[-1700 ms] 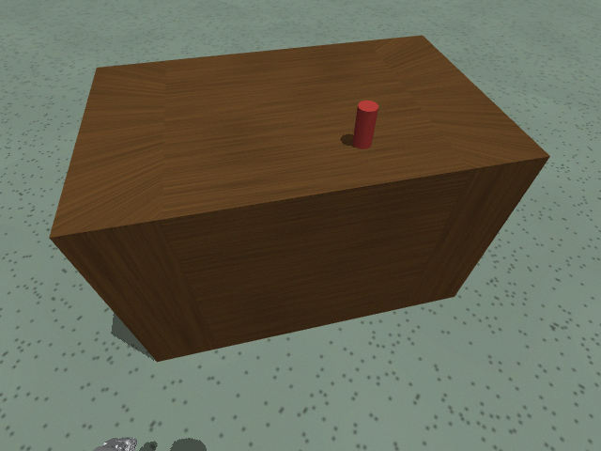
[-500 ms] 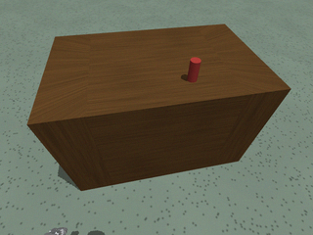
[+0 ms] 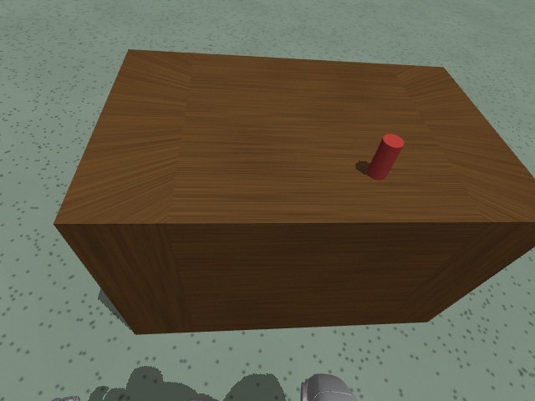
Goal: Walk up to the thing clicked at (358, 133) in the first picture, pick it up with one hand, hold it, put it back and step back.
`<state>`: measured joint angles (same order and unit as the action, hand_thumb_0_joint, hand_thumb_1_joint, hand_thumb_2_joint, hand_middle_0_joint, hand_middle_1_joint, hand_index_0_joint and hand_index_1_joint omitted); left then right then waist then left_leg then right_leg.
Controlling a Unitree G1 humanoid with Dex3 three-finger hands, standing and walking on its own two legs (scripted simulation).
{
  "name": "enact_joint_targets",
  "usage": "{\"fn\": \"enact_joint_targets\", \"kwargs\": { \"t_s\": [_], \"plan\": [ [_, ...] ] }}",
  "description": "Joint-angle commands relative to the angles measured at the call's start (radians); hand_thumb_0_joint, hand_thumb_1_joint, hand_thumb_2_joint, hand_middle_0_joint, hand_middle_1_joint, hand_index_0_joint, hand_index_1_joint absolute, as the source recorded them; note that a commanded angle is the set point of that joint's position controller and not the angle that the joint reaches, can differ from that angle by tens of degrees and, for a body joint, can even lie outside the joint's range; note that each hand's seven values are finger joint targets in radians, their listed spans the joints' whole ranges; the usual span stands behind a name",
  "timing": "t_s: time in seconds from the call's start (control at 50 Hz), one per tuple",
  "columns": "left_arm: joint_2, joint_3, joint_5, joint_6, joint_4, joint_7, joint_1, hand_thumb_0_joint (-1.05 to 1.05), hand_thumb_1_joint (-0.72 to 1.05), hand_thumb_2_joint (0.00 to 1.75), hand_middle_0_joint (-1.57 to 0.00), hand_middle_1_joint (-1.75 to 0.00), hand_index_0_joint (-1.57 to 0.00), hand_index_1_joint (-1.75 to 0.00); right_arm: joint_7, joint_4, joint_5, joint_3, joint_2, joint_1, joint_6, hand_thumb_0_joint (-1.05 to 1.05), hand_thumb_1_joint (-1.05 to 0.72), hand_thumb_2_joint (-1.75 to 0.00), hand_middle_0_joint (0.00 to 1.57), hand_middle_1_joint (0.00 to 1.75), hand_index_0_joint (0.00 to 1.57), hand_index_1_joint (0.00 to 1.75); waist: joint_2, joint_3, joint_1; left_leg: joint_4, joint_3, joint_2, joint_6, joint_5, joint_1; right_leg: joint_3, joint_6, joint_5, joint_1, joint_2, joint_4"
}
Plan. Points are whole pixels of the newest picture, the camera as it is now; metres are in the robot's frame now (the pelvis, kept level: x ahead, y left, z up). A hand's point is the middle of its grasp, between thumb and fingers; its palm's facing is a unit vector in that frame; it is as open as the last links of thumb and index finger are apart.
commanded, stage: walk up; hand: right
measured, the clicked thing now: (384, 158) +0.63 -0.24 -0.02
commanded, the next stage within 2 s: stand in 1.92 s
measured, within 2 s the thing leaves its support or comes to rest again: neither
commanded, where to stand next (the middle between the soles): +0.15 -0.07 m, yaw +6 degrees
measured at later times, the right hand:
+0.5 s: hand (455, 382) +0.19 -0.35 -0.16, palm faces -0.16 +0.90 -0.40, open 7.4 cm
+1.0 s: hand (436, 358) +0.23 -0.32 -0.15, palm faces -0.18 +0.93 -0.33, open 7.4 cm
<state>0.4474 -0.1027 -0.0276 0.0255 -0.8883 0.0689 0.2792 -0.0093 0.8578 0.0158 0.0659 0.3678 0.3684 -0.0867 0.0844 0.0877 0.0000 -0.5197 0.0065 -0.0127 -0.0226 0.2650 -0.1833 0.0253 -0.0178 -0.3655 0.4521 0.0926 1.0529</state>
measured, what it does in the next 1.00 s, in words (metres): steps to the right: right foot, then left foot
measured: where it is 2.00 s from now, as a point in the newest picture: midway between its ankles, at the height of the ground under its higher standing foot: outside the picture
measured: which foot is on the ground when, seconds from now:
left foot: down 0.00-0.24, up 0.26-0.52, down 0.54-1.00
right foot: up 0.00-0.20, down 0.22-1.00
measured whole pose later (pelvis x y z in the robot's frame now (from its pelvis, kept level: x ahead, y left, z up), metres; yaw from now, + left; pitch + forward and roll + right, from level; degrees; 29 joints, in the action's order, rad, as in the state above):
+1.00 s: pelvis +0.07 -0.09 +0.00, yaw +9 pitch -3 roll +0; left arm 0.37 -0.01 -0.01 -0.02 -1.05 0.01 0.14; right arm -0.02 1.00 0.01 0.02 0.37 0.10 0.01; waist -0.03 0.08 0.02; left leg -0.54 0.01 -0.02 -0.01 0.25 -0.23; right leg -0.05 0.02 -0.26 0.23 0.05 0.54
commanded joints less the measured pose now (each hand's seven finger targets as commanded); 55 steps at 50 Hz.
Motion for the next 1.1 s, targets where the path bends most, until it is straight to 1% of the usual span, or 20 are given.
{"fn": "enact_joint_targets", "kwargs": {
  "t_s": [0.0,0.1,0.18,0.2,0.22,0.26,0.34,0.4,0.5,0.52,0.54,0.56,0.58,0.6,0.68,0.74,0.78,0.8,0.86,1.08],
  "plan": [
    [0.148,-0.043,-0.001,-0.009,0.103,0.009,0.01,0.0,0.9,0.9,-0.2,-0.3,-0.2,-0.3,0.032,-0.077,-0.007,0.087,0.318,0.029,-0.037,0.0,-0.9,-0.9,0.2,0.3,0.2,0.3,-0.21,0.059,0.01,0.214,0.208,0.243,-0.189,-0.166,-0.073,0.016,0.02,0.074,0.059,0.05,-0.124],
    [0.11,-0.033,0.012,-0.016,0.1,-0.01,-0.041,0.0,0.9,0.9,-0.2,-0.3,-0.2,-0.3,0.034,-0.097,-0.001,0.061,0.29,-0.017,-0.018,0.0,-0.9,-0.9,0.2,0.3,0.2,0.3,-0.26,0.033,0.006,0.104,0.105,0.181,-0.132,-0.458,-0.205,-0.061,0.006,0.182,-0.147,-0.011,-0.316],
    [0.128,-0.037,0.009,-0.036,0.061,-0.033,0.021,0.0,0.9,0.9,-0.2,-0.3,-0.2,-0.3,0.042,-0.114,-0.021,0.04,0.26,-0.051,0.02,0.0,-0.9,-0.9,0.2,0.3,0.2,0.3,-0.183,-0.068,0.048,-0.135,0.092,0.118,-0.085,-0.319,-0.188,-0.078,-0.027,0.274,-0.337,-0.058,-0.535],
    [0.185,-0.049,-0.002,-0.048,0.06,-0.04,0.032,0.0,0.9,0.9,-0.2,-0.3,-0.2,-0.3,0.047,-0.112,-0.029,0.023,0.209,0.001,0.025,0.0,-0.9,-0.9,0.2,0.3,0.2,0.3,-0.016,-0.122,0.053,-0.303,0.051,0.055,-0.052,-0.166,-0.224,0.025,-0.05,0.382,-0.408,0.033,-0.587],
    [0.245,-0.064,-0.011,-0.055,0.078,-0.046,0.037,0.0,0.9,0.9,-0.2,-0.3,-0.2,-0.3,0.052,-0.11,-0.033,0.003,0.157,0.061,0.03,0.0,-0.9,-0.9,0.2,0.3,0.2,0.3,0.169,-0.155,0.047,-0.489,0.011,-0.039,-0.007,0.189,-0.324,0.307,-0.114,0.41,-0.454,0.245,-0.668],
    [0.246,-0.051,0.004,-0.046,0.106,-0.053,-0.07,0.0,0.9,0.9,-0.2,-0.3,-0.2,-0.3,0.075,-0.065,-0.027,0.021,0.227,0.057,0.048,0.0,-0.9,-0.9,0.2,0.3,0.2,0.3,0.143,-0.147,0.029,-0.603,0.061,0.005,-0.005,0.369,-0.303,0.418,-0.254,0.336,-0.348,0.324,-0.686],
    [0.19,-0.025,-0.001,-0.047,0.095,-0.064,-0.118,0.0,0.9,0.9,-0.2,-0.3,-0.2,-0.3,0.054,-0.02,-0.031,0.018,0.221,0.023,0.044,0.0,-0.9,-0.9,0.2,0.3,0.2,0.3,0.124,-0.127,0.012,-0.489,0.039,0.022,0.001,0.29,-0.241,0.15,-0.2,0.354,-0.24,0.189,-0.619],
    [0.184,-0.02,0.001,-0.051,0.083,-0.072,-0.09,0.0,0.9,0.9,-0.2,-0.3,-0.2,-0.3,0.041,-0.007,-0.021,0.011,0.206,-0.022,0.054,0.0,-0.9,-0.9,0.2,0.3,0.2,0.3,0.118,-0.138,0.04,-0.33,0.007,0.018,0.008,0.256,-0.235,0.142,-0.205,0.408,-0.287,0.189,-0.594],
    [0.188,-0.002,0.03,-0.037,0.088,-0.075,-0.186,0.0,0.9,0.9,-0.2,-0.3,-0.2,-0.3,0.034,0.028,0.001,0.026,0.214,-0.014,0.06,0.0,-0.9,-0.9,0.2,0.3,0.2,0.3,0.065,-0.156,-0.028,-0.075,-0.026,0.002,-0.012,0.014,-0.035,0.12,-0.164,0.413,-0.146,0.223,-0.492],
    [0.167,0.008,0.033,-0.034,0.082,-0.076,-0.171,0.0,0.9,0.9,-0.2,-0.3,-0.2,-0.3,0.035,0.029,0.006,0.034,0.231,-0.033,0.057,0.0,-0.9,-0.9,0.2,0.3,0.2,0.3,0.021,-0.15,-0.026,-0.012,0.028,0.025,-0.028,-0.028,0.003,0.107,-0.128,0.362,-0.102,0.205,-0.459],
    [0.139,0.017,0.038,-0.032,0.081,-0.076,-0.163,0.0,0.9,0.9,-0.2,-0.3,-0.2,-0.3,0.035,0.012,0.02,0.048,0.287,-0.062,0.054,0.0,-0.9,-0.9,0.2,0.3,0.2,0.3,-0.119,-0.153,-0.02,0.058,0.222,0.148,-0.074,-0.089,0.006,0.055,-0.071,0.247,-0.037,0.135,-0.374],
    [0.107,0.024,0.049,-0.025,0.07,-0.078,-0.146,0.0,0.9,0.9,-0.2,-0.3,-0.2,-0.3,0.028,-0.021,0.014,0.051,0.334,-0.174,0.052,0.0,-0.9,-0.9,0.2,0.3,0.2,0.3,-0.258,-0.104,0.027,0.13,0.399,0.261,-0.157,-0.083,-0.066,-0.053,-0.017,-0.011,-0.012,-0.022,-0.295],
    [0.145,0.006,0.042,-0.018,0.039,-0.087,-0.163,0.0,0.9,0.9,-0.2,-0.3,-0.2,-0.3,0.022,-0.022,0.005,0.053,0.356,-0.217,0.055,0.0,-0.9,-0.9,0.2,0.3,0.2,0.3,-0.303,-0.083,0.006,0.144,0.444,0.343,-0.253,-0.099,-0.196,-0.05,-0.013,-0.2,-0.119,-0.054,-0.183],
    [0.154,0.005,0.039,-0.019,0.024,-0.085,-0.145,0.0,0.9,0.9,-0.2,-0.3,-0.2,-0.3,0.021,-0.018,0.007,0.045,0.319,-0.237,0.056,0.0,-0.9,-0.9,0.2,0.3,0.2,0.3,-0.25,-0.059,0.022,0.13,0.409,0.329,-0.266,-0.128,-0.228,-0.023,-0.011,-0.195,-0.154,-0.042,-0.145],
    [0.112,0.019,0.039,-0.043,-0.015,-0.079,-0.103,0.0,0.9,0.9,-0.2,-0.3,-0.2,-0.3,0.026,-0.006,-0.007,0.012,0.245,-0.277,0.058,0.0,-0.9,-0.9,0.2,0.3,0.2,0.3,-0.236,-0.105,0.053,-0.023,0.178,0.179,-0.121,-0.38,-0.109,-0.048,-0.024,0.034,-0.212,-0.05,-0.464],
    [0.195,0.011,0.015,-0.077,-0.037,-0.094,-0.092,0.0,0.9,0.9,-0.2,-0.3,-0.2,-0.3,0.023,-0.007,-0.024,-0.002,0.201,-0.265,0.072,0.0,-0.9,-0.9,0.2,0.3,0.2,0.3,-0.087,-0.18,0.038,-0.188,0.084,0.068,-0.019,-0.306,-0.135,0.181,-0.097,0.499,-0.365,0.122,-0.582],
    [0.236,0.013,0.015,-0.077,-0.025,-0.091,-0.205,0.0,0.9,0.9,-0.2,-0.3,-0.2,-0.3,0.024,0.04,-0.012,0.009,0.202,-0.2,0.085,0.0,-0.9,-0.9,0.2,0.3,0.2,0.3,-0.008,-0.118,-0.025,-0.161,0.041,0.046,-0.009,0.051,-0.075,0.26,-0.179,0.366,-0.205,0.231,-0.615],
    [0.211,0.023,0.015,-0.074,-0.023,-0.087,-0.227,0.0,0.9,0.9,-0.2,-0.3,-0.2,-0.3,0.02,0.056,-0.009,0.014,0.211,-0.198,0.086,0.0,-0.9,-0.9,0.2,0.3,0.2,0.3,-0.012,-0.091,-0.036,-0.116,0.053,0.046,-0.015,0.076,-0.022,0.226,-0.152,0.294,-0.138,0.203,-0.623],
    [0.153,0.048,0.02,-0.069,-0.043,-0.08,-0.22,0.0,0.9,0.9,-0.2,-0.3,-0.2,-0.3,0.005,0.06,-0.008,0.015,0.234,-0.269,0.074,0.0,-0.9,-0.9,0.2,0.3,0.2,0.3,-0.041,-0.085,-0.01,0.063,0.175,0.128,-0.058,-0.067,0.013,0.067,-0.029,0.102,-0.117,0.051,-0.624],
    [0.142,0.055,0.022,-0.076,-0.135,-0.073,-0.221,0.0,0.9,0.9,-0.2,-0.3,-0.2,-0.3,-0.006,0.143,-0.007,-0.015,0.205,-0.337,0.067,0.0,-0.9,-0.9,0.2,0.3,0.2,0.3,-0.084,-0.078,0.019,0.216,0.144,0.117,-0.022,-0.003,-0.008,0.055,-0.01,0.096,-0.272,0.044,-0.745]
  ]
}}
